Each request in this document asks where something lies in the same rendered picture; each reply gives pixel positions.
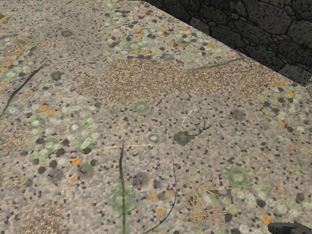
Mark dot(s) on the robot right hand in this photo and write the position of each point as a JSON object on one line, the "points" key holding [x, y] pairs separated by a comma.
{"points": [[288, 228]]}

